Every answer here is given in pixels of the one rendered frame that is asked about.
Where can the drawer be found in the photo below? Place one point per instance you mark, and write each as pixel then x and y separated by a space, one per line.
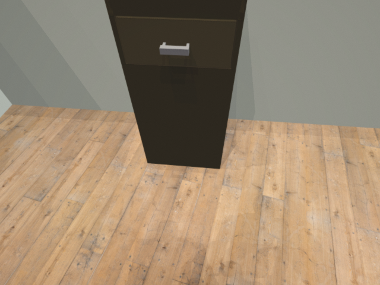
pixel 210 40

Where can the handle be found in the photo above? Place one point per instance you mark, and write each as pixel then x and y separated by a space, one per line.
pixel 174 50

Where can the cabinet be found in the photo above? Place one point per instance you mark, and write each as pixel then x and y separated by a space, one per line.
pixel 181 111

